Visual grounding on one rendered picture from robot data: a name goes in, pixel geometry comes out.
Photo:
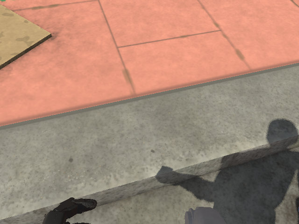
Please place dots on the right robot thigh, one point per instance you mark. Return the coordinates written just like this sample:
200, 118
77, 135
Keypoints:
203, 215

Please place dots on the left robot hand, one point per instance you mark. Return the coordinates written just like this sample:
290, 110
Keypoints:
68, 209

